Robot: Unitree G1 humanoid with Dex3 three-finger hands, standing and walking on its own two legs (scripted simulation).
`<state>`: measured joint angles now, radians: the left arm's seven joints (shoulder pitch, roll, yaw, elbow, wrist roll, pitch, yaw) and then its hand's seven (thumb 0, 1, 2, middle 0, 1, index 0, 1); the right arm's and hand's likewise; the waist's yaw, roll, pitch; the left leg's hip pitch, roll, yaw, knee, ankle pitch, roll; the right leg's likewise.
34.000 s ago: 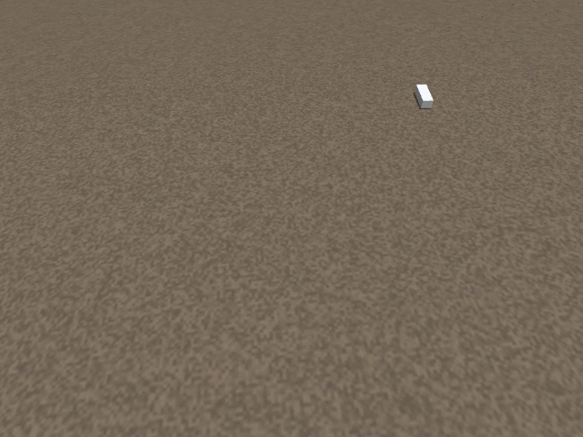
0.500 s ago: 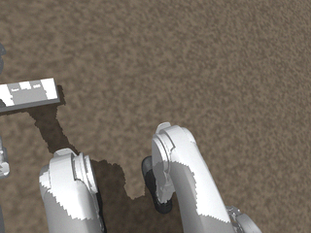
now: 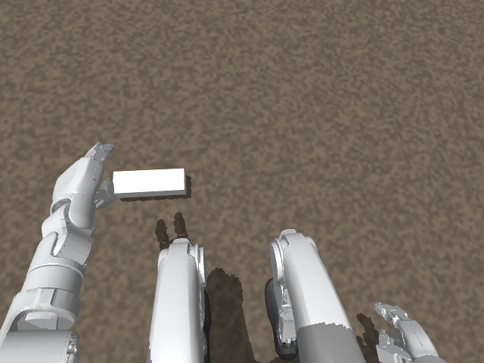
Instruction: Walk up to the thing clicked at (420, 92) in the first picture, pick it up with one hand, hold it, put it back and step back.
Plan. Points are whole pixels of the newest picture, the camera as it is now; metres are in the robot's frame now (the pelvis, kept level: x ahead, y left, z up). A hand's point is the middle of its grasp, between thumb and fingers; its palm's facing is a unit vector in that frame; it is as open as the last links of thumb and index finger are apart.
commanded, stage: home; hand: left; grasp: from above
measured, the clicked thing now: (150, 183) +0.51 +0.25 -0.44
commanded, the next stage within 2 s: none
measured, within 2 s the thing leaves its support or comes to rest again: neither
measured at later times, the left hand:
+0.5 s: hand (70, 256) +0.27 +0.20 +0.09, palm faces +0.08 -0.96 -0.29, open 7.4 cm
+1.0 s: hand out of the picture +0.22 +0.19 +0.21, palm faces +0.15 -0.97 -0.21, open 7.4 cm
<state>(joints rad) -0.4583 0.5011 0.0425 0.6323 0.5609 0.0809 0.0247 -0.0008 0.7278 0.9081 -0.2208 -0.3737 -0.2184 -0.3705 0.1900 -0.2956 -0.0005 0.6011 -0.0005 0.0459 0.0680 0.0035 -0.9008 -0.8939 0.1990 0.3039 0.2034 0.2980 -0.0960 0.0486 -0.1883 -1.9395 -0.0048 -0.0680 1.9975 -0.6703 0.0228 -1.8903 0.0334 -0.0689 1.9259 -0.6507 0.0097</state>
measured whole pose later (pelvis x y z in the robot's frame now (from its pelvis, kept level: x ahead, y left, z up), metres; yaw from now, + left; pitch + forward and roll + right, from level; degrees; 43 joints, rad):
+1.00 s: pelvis +0.08 +0.00 +0.26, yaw +6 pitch +10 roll -2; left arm 0.52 0.23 0.03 -0.12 -0.06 0.44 0.03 0.01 0.91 0.89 -0.20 -0.30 -0.20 -0.30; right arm 0.29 -0.22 0.04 0.50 0.02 -0.21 -0.19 0.01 -0.90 -0.89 0.20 0.30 0.20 0.30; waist -0.04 0.05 -0.18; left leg -0.67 0.00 -0.07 0.99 -0.49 0.01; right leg -0.62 0.03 -0.05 0.92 -0.47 -0.01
